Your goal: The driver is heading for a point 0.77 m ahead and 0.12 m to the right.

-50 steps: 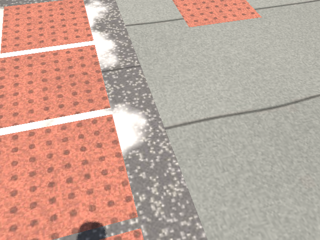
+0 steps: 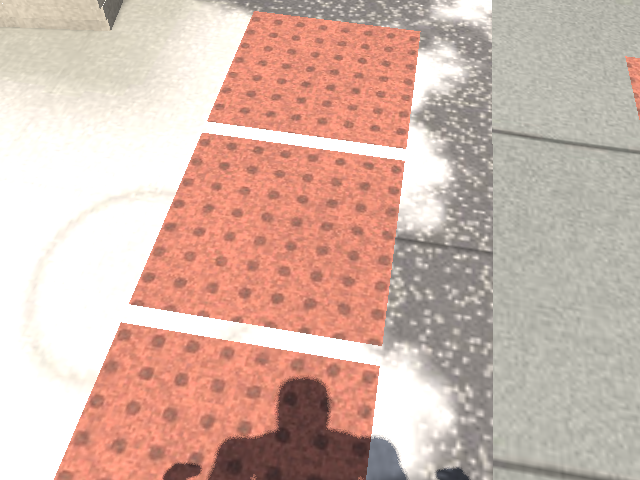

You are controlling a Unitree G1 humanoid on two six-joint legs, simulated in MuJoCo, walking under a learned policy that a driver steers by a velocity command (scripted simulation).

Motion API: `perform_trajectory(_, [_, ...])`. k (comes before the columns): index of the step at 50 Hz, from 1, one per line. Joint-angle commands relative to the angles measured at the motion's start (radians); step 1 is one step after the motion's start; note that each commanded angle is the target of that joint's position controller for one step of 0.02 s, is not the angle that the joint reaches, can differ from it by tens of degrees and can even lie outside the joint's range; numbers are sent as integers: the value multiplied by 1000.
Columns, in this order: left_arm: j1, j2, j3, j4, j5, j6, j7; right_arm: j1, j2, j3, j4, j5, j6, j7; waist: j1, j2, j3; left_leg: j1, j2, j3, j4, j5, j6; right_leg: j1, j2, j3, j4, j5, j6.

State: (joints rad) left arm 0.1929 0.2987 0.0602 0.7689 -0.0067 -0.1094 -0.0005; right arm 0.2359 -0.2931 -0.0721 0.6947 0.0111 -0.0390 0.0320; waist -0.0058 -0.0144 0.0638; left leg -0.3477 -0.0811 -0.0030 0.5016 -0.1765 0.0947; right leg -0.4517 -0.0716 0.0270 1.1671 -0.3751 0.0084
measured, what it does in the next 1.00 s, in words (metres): walks ahead: right foot, then left foot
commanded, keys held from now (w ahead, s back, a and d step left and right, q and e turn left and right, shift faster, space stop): w+q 0.04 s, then w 0.20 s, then w+e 0.72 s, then no key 0.04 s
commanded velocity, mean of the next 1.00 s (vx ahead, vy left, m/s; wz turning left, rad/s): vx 0.50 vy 0.00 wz -0.16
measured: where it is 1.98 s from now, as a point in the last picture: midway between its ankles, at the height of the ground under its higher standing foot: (360, 338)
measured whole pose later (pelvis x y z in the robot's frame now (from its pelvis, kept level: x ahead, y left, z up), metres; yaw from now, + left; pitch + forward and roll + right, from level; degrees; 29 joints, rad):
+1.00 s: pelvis +0.57 -0.02 +0.00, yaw -15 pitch +1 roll +1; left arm 0.33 0.32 0.06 0.75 -0.02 -0.02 0.01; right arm 0.17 -0.26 -0.05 0.70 -0.01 -0.10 0.01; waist 0.01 -0.04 0.02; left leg -0.29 -0.03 0.02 0.44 -0.18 0.02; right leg -0.43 0.01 0.08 1.15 -0.39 -0.01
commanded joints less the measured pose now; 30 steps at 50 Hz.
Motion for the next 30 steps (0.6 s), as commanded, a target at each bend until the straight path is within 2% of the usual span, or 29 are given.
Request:
perform_trajectory(1, [15,114,33,-71,19,-3,3,-16,-126,-32,-84,-8,-24,-15,24,61,-123,196,262,-362,-271,207,207,-167,-48,46,-86,82,16])
perform_trajectory(3, [-19,86,24,-81,23,10,4,6,-145,-37,-71,-4,-28,-29,21,52,-98,148,241,-295,-287,268,203,-171,-35,27,-190,165,45])
perform_trajectory(7, [-152,40,0,-103,17,7,-11,64,-139,-32,-33,2,-27,-42,-42,83,-64,113,183,-193,-291,199,136,-102,2,7,-493,457,55])
perform_trajectory(10, [-232,52,-2,-124,1,-2,-25,122,-151,-33,1,5,-28,-40,-80,91,-33,152,217,-224,-286,115,128,-83,20,8,-593,523,38])
perform_trajectory(12, [-263,69,2,-138,0,-8,-33,150,-150,-33,20,8,-24,-40,-89,91,-18,237,253,-258,-246,127,124,-122,23,18,-638,474,13])
perform_trajectory(15, [-234,88,7,-137,-3,-12,-44,155,-161,-38,39,2,-14,-44,-69,120,-15,362,306,-265,-195,262,103,-138,29,-2,-665,351,-39])
perform_trajectory(16, [-195,99,12,-128,-4,-12,-44,142,-165,-39,40,1,-10,-45,-45,128,-34,382,300,-244,-149,397,88,-83,47,-25,-676,309,-61])
perform_trajectory(17, [-106,118,25,-101,-1,-12,-41,125,-161,-36,38,0,-6,-47,5,118,-93,385,264,-197,-40,583,67,45,83,-58,-703,317,-90])
perform_trajectory(18, [34,157,41,-67,5,-12,-38,120,-140,-25,29,-8,-4,-50,68,89,-208,320,216,-144,150,628,36,268,47,-14,-676,370,-137])
perform_trajectory(19, [165,239,60,-55,18,-11,-38,197,-85,-4,3,-19,-14,-50,72,-83,-369,21,104,-87,489,333,-30,636,-155,322,-663,359,-272])
perform_trajectory(20, [219,233,61,-23,-6,-3,-50,246,-50,10,5,-18,-31,-45,61,-283,-408,-268,-8,-83,715,-360,-81,812,-269,705,-822,135,-367])
perform_trajectory(21, [192,160,40,-32,-28,2,-49,149,-127,-3,-12,-2,-46,-37,89,-176,-301,-394,52,-143,789,-353,-71,765,-255,708,-869,-44,-324])
perform_trajectory(22, [126,136,32,-48,-18,10,-44,49,-143,-7,-35,11,-59,-31,88,-91,-174,-427,92,-121,766,-261,-66,631,-222,585,-890,-11,-290])
perform_trajectory(23, [88,127,28,-59,-5,18,-39,-7,-135,-5,-48,-2,-69,-31,74,-22,-103,-411,120,-100,709,-200,-65,510,-182,496,-908,88,-276])
perform_trajectory(24, [67,114,22,-67,3,21,-36,-14,-127,-9,-53,-18,-73,-31,46,-10,-76,-370,146,-99,638,-154,-72,433,-150,442,-925,186,-269])
perform_trajectory(25, [58,105,18,-72,8,21,-32,-1,-115,-10,-55,-25,-73,-31,22,-33,-85,-319,157,-98,590,-127,-82,391,-122,407,-941,255,-267])
perform_trajectory(27, [60,108,20,-72,0,22,-23,14,-92,-7,-56,-27,-65,-34,3,-65,-94,-283,158,-80,507,-120,-110,344,-99,355,-959,343,-279])
perform_trajectory(30, [91,147,34,-59,-9,26,-4,-74,-66,4,-81,-27,-56,-41,21,-55,-64,-278,143,-61,330,4,-147,275,-71,288,-976,404,-271])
